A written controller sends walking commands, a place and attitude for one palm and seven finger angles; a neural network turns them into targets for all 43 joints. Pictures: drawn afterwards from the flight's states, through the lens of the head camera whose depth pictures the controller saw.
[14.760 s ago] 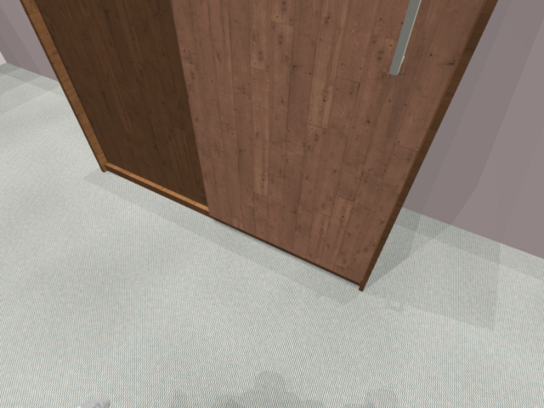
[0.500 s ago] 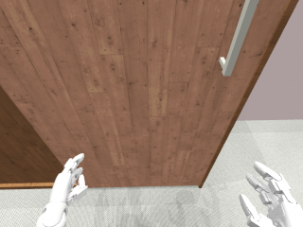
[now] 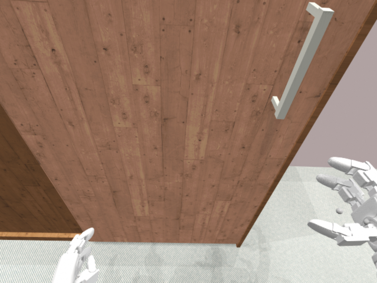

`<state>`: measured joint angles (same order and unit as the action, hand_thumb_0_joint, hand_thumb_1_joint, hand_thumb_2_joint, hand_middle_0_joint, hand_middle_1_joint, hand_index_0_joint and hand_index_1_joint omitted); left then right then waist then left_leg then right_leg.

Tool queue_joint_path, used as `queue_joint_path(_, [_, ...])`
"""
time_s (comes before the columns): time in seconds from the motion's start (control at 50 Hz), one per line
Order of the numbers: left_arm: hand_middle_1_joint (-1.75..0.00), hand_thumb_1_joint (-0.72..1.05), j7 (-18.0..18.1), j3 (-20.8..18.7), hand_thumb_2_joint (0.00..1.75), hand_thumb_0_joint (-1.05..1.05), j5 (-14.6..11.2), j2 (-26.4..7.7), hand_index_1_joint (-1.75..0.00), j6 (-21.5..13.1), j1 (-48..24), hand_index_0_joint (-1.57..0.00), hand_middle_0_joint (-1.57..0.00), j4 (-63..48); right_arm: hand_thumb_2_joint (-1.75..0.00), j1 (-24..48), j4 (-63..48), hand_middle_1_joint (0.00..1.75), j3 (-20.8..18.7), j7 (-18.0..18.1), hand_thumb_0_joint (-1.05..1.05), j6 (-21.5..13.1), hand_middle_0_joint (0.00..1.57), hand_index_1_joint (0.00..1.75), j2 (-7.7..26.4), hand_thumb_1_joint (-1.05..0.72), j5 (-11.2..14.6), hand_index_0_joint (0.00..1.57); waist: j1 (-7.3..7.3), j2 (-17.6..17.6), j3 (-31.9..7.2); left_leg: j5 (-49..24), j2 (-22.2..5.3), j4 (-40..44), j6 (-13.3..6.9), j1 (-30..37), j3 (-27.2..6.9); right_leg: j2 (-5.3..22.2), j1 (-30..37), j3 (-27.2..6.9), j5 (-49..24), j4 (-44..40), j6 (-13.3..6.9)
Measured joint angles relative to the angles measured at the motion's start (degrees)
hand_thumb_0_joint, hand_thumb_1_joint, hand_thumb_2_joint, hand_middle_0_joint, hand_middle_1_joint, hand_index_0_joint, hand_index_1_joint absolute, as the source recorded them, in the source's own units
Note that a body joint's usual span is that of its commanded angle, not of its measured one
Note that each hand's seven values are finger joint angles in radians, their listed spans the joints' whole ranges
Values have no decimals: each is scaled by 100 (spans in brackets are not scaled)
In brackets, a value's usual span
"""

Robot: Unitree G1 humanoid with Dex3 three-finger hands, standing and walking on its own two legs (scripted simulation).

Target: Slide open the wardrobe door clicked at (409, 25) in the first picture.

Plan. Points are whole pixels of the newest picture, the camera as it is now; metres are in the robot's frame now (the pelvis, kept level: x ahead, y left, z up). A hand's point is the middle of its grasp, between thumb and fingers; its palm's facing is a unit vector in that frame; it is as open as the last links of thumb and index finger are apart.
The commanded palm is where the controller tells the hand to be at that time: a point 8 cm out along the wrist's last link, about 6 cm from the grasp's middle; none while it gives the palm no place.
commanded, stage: raise the hand with hooked fingers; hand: right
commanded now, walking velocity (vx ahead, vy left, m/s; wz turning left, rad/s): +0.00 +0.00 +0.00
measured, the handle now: (294, 67) +0.45 -0.18 +0.28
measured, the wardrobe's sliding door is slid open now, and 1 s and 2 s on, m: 0.00 0.00 0.00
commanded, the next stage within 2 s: move the hooked fingers beside the handle in 1.10 s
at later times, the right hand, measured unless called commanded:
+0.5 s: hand out of the picture +0.26 -0.29 +0.25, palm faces +0.11 +0.98 -0.16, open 13.9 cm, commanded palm +0.22 -0.33 +0.27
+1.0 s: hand out of the picture +0.28 -0.28 +0.27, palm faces +0.11 +0.98 -0.14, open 14.0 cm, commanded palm +0.24 -0.32 +0.29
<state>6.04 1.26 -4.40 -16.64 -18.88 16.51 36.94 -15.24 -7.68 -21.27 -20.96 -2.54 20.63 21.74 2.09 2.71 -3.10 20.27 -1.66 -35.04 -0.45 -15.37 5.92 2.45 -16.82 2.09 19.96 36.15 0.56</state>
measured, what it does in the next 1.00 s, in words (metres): stands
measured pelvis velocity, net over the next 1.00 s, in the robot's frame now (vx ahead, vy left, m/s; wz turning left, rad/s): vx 0.00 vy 0.00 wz -0.01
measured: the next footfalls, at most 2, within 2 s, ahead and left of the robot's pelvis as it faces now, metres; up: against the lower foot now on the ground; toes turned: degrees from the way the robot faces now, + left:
none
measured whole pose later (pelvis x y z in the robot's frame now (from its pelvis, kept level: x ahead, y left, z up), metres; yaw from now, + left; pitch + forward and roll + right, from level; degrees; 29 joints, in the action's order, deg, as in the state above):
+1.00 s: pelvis +0.00 +0.00 +0.01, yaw +0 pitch -3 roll +0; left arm 5.7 4.9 -6.3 -16.8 -12.5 11.1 35.6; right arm 15.5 0.6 -30.6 -24.8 23.7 32.6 18.3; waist 3.2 3.6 -2.2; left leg 16.9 -2.0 -27.9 -0.4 -7.8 6.1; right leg 1.5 -8.9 2.1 16.0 28.0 0.4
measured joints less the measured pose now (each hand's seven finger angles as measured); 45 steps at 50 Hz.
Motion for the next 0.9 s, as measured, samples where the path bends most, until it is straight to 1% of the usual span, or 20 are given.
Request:
queue_joint_path(0.06, [-30, 91, 53, 10, 90, 2, -13, -8, -30, -35, -123, -20, -20, -19, -45, 266, -48, 96, -73, 40, 0, 267, 28, 97, 106, 14, -46, 27, 32, -44, 53, -51, -16, 126, 14, 174, -5, -25, 176, 9, -50, -129, -17])
queue_joint_path(0.16, [-30, 91, 52, 117, 90, 2, -30, 78, -30, -22, -337, -20, -20, -108, -40, 724, -160, 104, -278, 51, -1, 682, 29, 104, 270, 25, -48, 28, 94, -55, 54, -141, -31, 349, 36, 456, -5, -56, 449, 16, -127, -338, -35])
queue_joint_path(0.22, [-30, 91, 34, 217, 90, 2, -52, 140, -30, 64, -463, -20, -20, -158, -37, 1062, -95, 108, -367, 1, -1, 1020, 29, 109, 378, 32, -52, 29, 142, -23, 56, -192, -47, 463, 51, 583, 9, -79, 563, 6, -176, -441, -50])
queue_joint_path(0.34, [-30, 91, 6, 406, 90, 2, -83, 246, -30, 302, -637, -20, -20, -201, -33, 1712, 123, 115, -501, -116, -1, 1709, 30, 116, 623, 43, -151, 30, 216, 41, 84, -285, -78, 629, 67, 730, 41, -124, 696, -21, -285, -614, -71])
queue_joint_path(0.44, [-30, 91, 1, 512, 90, 2, -105, 273, -30, 456, -665, -20, -21, -160, -31, 2277, 350, 118, -606, -229, -1, 2040, 30, 118, 832, 47, -225, 30, 252, 65, 105, -341, -94, 729, 68, 816, 65, -149, 779, -42, -360, -731, -76])
queue_joint_path(0.54, [-30, 91, -13, 544, 90, 2, -141, 221, -30, 568, -642, -21, -21, -109, -30, 2836, 681, 119, -726, -363, -1, 2340, 30, 120, 1098, 49, -301, 30, 231, 87, 111, -381, -103, 792, 64, 856, 71, -164, 832, -48, -422, -828, -76])
queue_joint_path(0.66, [-30, 91, -42, 498, 90, 2, -186, 82, -30, 654, -591, -20, -21, -87, -30, 3419, 1134, 120, -842, -526, -1, 2618, 30, 120, 1427, 50, -361, 30, 167, 113, 91, -407, -105, 815, 56, 827, 63, -168, 827, -40, -471, -894, -72])
queue_joint_path(0.72, [-30, 91, -76, 454, 90, 2, -216, 6, -30, 713, -563, -20, -21, -132, -30, 3457, 1284, 120, -865, -601, -1, 2707, 30, 120, 1515, 50, -350, 30, 115, 134, 58, -410, -102, 799, 53, 769, 40, -164, 790, -19, -479, -903, -68])
queue_joint_path(0.8, [-30, 91, -100, 396, 90, 2, -221, -69, -30, 759, -541, -20, -20, -193, -30, 3227, 1155, 120, -872, -631, -1, 2775, 30, 120, 1445, 50, -311, 30, 67, 144, 63, -396, -88, 758, 46, 706, 5, -147, 752, 13, -466, -883, -62])
queue_joint_path(0.9, [-30, 91, -73, 358, 90, 2, -186, -56, -30, 705, -522, -20, -20, -176, -30, 2979, 812, 120, -949, -504, -2, 2645, 30, 120, 1239, 50, -264, 30, 70, 96, 78, -363, -54, 726, 26, 713, -10, -112, 765, 26, -423, -843, -41])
